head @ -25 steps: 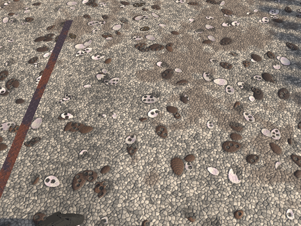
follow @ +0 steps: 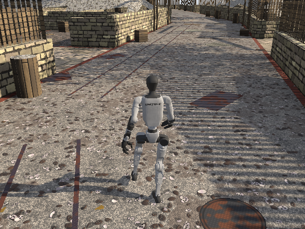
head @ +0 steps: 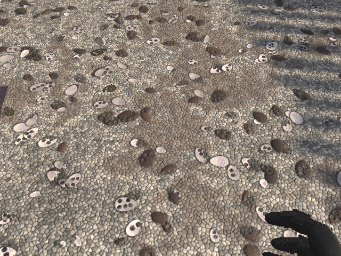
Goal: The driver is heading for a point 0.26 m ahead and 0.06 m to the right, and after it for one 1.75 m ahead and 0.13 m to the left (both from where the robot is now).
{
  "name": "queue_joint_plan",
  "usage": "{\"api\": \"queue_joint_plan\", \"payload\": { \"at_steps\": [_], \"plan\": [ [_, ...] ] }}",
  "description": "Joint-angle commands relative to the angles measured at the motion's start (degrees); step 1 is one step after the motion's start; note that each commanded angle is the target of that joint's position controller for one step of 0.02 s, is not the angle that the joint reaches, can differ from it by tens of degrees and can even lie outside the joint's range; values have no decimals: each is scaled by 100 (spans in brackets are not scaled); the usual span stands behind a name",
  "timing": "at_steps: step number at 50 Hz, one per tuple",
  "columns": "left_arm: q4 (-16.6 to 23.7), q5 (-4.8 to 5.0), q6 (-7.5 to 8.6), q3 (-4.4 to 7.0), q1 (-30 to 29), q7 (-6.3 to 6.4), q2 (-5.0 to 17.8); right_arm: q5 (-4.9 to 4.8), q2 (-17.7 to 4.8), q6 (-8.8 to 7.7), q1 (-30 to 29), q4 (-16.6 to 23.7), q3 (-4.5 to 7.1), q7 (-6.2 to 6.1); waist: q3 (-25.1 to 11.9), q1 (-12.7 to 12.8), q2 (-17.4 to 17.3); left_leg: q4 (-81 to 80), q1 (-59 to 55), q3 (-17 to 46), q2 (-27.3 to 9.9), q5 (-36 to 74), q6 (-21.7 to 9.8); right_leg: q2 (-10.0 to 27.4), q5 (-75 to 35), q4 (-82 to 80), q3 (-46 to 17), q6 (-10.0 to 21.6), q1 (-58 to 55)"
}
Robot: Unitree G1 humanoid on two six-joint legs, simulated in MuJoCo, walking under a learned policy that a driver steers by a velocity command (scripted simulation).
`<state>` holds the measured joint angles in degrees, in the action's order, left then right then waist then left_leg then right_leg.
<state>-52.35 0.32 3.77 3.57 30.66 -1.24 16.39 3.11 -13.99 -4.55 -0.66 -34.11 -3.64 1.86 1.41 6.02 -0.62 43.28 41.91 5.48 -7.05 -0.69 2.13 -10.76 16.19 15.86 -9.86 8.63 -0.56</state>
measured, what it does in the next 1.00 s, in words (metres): walks ahead, turning left: left foot, then right foot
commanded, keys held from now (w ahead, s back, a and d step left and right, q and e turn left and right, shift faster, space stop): w+e+shift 0.02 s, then e+shift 0.16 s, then q+shift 0.80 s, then e+shift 0.02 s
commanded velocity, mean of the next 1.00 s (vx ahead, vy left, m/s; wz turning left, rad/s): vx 0.25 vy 0.00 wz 0.21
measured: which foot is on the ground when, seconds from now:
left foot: up 0.00-0.10, down 0.12-0.50, up 0.52-0.84, down 0.86-1.00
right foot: down 0.00-0.12, up 0.14-0.48, down 0.50-0.88, up 0.90-1.00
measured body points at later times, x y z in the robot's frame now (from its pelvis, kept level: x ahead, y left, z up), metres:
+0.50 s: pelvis +0.34 +0.02 -0.01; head +0.38 +0.01 +0.44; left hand +0.64 +0.19 -0.06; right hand +0.30 -0.28 -0.13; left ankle +0.32 +0.17 -0.74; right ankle +0.44 -0.11 -0.74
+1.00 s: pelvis +0.39 +0.06 +0.00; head +0.42 +0.10 +0.44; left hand +0.49 +0.38 -0.11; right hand +0.61 -0.19 -0.07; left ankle +0.40 +0.15 -0.74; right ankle +0.43 -0.10 -0.66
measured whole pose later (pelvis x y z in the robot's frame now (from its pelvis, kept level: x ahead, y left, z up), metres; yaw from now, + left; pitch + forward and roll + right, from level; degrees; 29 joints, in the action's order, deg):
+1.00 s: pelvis +0.39 +0.06 +0.00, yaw +17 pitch +2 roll -3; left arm -40.4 -0.6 -0.9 6.0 3.9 2.5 18.4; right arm -0.1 -18.0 1.8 13.0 -35.6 4.9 -0.5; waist 3.0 -0.6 2.3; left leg 33.6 21.3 2.0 0.7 -14.5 -2.8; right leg 1.3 25.5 63.4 -0.8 -2.8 31.9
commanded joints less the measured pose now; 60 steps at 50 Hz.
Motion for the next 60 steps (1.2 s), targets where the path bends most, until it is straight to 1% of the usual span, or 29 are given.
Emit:
{"api": "queue_joint_plan", "payload": {
  "at_steps": [1, 4, 5, 6, 7, 8, 9, 10, 11, 13, 17, 21, 24, 25, 26, 27, 28, 30, 33, 37, 42, 43, 44, 45, 46, 48, 50, 56, 60],
  "plan": [
    [391, 57, 114, 292, -128, 26, 1080, -107, -527, -57, -640, 491, 138, -15, 278, -19, 345, -836, -1569, -653, 566, 866, -39, 1126, -3069, -577, -1181, 397, 1372],
    [310, 11, 33, 348, -42, 135, 1201, -35, -798, -163, -97, 375, 259, -178, -270, -211, 367, -1690, -2645, -637, 1106, 413, -197, 917, -5362, 1072, -1142, -163, 587],
    [364, 27, 50, 387, -293, 144, 1352, -73, -989, -230, 691, 197, 352, -258, -673, -682, 499, -1952, -3590, -445, 961, 776, -244, 805, -5273, 2148, -1198, -360, 752],
    [538, 81, 99, 379, -704, 131, 1239, -20, -1329, -305, 1809, -89, 485, -336, -1223, -1242, 504, -1796, -4931, -7, 317, 1150, -376, 590, -4289, 3447, -1129, -504, 1446],
    [767, 111, 105, 188, -611, 189, 374, 113, -1679, -315, 2695, -297, 586, -384, -2016, -1249, -659, -980, -6447, 1020, -1489, 3911, -556, 160, 1123, 5273, -282, -541, 2569],
    [1035, 230, 27, -157, 327, 151, -98, -251, -1594, -256, 2477, -199, 676, -293, -3587, -870, -2269, -1021, -8018, 3242, -2704, 3377, -1678, 333, 2247, 6948, -342, -875, 3987],
    [1097, 278, -113, 8, -64, 213, 645, -243, -1169, -122, 1915, 87, 674, -324, -3334, -1048, -1448, -1350, -7355, 2781, -2207, 2328, -1597, 919, 1660, 7099, -181, -1038, 4124],
    [1267, 280, -197, 108, -794, 249, 943, -210, -799, -67, 1638, 63, 608, -340, -2298, -1138, -969, -1497, -6490, 1758, -1656, 2571, -1433, 1026, 1305, 6857, 188, -1168, 4281],
    [1328, 203, -242, 99, -1049, 268, 824, -196, -706, -59, 1408, -68, 574, -294, -1591, -970, -375, -1659, -5637, 1275, -1297, 2985, -1380, 1146, 1237, 6766, 368, -1268, 4284],
    [1545, 97, -247, 1, -1224, 232, 404, -236, -796, -112, 1367, -350, 621, -226, -684, -693, -445, -2241, -4345, 871, -969, 3302, -1500, 1252, 1287, 6179, 427, -1228, 4093],
    [1633, -59, -138, -217, -1469, 155, 47, -430, -968, -154, 730, -601, 715, -137, -598, -348, -337, -2648, -2830, 46, -487, 3628, -1533, 1250, 93, 3217, 751, -1116, 2549],
    [1748, -51, -134, -108, -2015, 96, 540, -558, -1470, -59, 928, -707, 912, -185, -642, -366, -477, -2403, -2786, 253, -354, 2255, -1239, 952, -1446, 1822, 551, -1016, 1748],
    [1786, -167, -136, 53, -2031, 206, 862, -556, -1236, -10, 1127, -747, 874, -209, -547, -221, -352, -1567, -2325, 423, 92, 708, -700, 1109, -2430, 1039, 502, -687, 778],
    [1858, -258, -145, 137, -1837, 295, 1203, -446, -921, -8, 1284, -648, 784, -197, -886, -226, 254, -548, -1798, 174, 549, -770, -391, 1974, -4509, 1172, -79, -350, 16],
    [1968, -428, -237, 141, -1693, 338, 1303, -442, -527, 23, 2102, -666, 659, -199, -1715, -414, 1482, 1064, -869, -228, 953, -3884, -54, 3668, -6272, 1304, -1310, 581, -937],
    [2001, -342, -326, 103, -1734, 295, 1024, -520, -1022, 140, 2416, -760, 783, -203, -2081, -362, 1431, 2096, -781, -72, 780, -4046, 115, 3743, -5661, 1163, -1523, 905, -724],
    [2028, -188, -376, 72, -2018, 272, 850, -558, -1278, 275, 2297, -733, 894, -235, -1734, -466, 1216, 2617, -439, -144, 582, -3739, 207, 3463, -4370, 979, -1185, 838, -489],
    [2030, -94, -386, 27, -2571, 274, 602, -513, -1278, 545, 2140, -742, 976, -378, -1049, -655, 917, 2897, -293, -214, 300, -3092, 381, 3049, -2701, 553, -565, 575, 387],
    [1954, -198, -329, 87, -2985, 314, 593, -458, -906, 771, 2064, -522, 941, -449, -691, -872, 909, 2587, -849, -455, 198, -2460, 471, 2842, -2325, 137, 328, 486, 1363],
    [1830, -130, -294, 200, -3058, 393, 693, -427, -659, 772, 1645, -185, 877, -284, -872, -785, 827, 1088, -1545, -591, 54, -1809, 228, 2929, -2405, 210, 1013, 386, 1306],
    [1604, 99, -303, 334, -2958, 288, 827, -435, -838, 882, 1740, -58, 1024, -75, -864, -912, 793, -637, -2576, -1088, 372, -1235, -261, 3057, -1724, 889, 1535, -138, 1221],
    [1494, 129, -317, 317, -2765, 259, 659, -391, -955, 886, 1919, -121, 1103, -125, -774, -953, 473, -1083, -3003, -972, 531, -828, -474, 2796, -1022, 1448, 1754, -477, 1549],
    [1412, 20, -364, 283, -2488, 220, 438, -358, -1479, 856, 2110, -108, 1268, -229, -461, -908, -829, -1904, -3543, 233, -92, 881, -898, 2180, 298, 2840, 2263, -1000, 2534],
    [1855, -176, -388, 214, -2816, 246, 324, -230, -2248, 759, 1967, 156, 1381, -277, -346, -748, -2348, -2279, -3929, 2678, -1360, 1870, -2049, 1213, 2282, 4482, 1886, -1459, 4317],
    [1930, -194, -379, 276, -3334, 307, 557, -91, -2033, 596, 2014, 213, 1342, -206, -822, -1161, -1450, -2497, -3809, 2729, -1416, 1171, -2328, 1109, 2245, 5340, 798, -1326, 4484],
    [1787, -60, -359, 330, -3135, 402, 603, -287, -1747, 456, 1472, 228, 1262, -239, -576, -745, -711, -2452, -3611, 1940, -801, 268, -1678, 1226, 1133, 5238, 446, -1069, 4516],
    [1578, -123, -363, 387, -2766, 430, 737, -406, -1294, 542, 913, 394, 1083, -362, -746, -511, -745, -2257, -3381, 1397, -626, 745, -1408, 1224, 531, 5233, 531, -1134, 4146],
    [1217, -11, -459, 124, -2332, 264, 219, -170, -515, 478, 845, 153, 696, -401, -995, -572, -571, -2228, -3311, 358, -350, 792, -1302, 1500, -79, 3771, 730, -1343, 2845],
    [1393, 90, -504, 192, -2505, 181, 701, -94, -1051, 513, 816, -51, 842, -330, -325, -858, -836, -2455, -2934, 544, -668, -254, -1567, 1412, 444, 3115, 1007, -1263, 2498]
  ]
}}
Keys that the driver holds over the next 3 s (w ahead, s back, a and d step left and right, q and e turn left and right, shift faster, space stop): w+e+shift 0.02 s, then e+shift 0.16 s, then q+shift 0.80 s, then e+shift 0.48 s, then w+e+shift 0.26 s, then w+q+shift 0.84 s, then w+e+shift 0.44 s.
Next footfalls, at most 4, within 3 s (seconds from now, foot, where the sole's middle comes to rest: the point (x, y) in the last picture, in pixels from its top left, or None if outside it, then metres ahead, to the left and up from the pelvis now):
0.12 left None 0.36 0.16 -0.78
0.50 right None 0.48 -0.11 -0.78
0.86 left None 0.43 0.16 -0.78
1.42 right None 0.45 -0.06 -0.77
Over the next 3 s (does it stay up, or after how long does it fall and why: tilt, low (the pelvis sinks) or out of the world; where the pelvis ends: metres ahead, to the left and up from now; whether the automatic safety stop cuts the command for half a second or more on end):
stays up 1.49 0.22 0.00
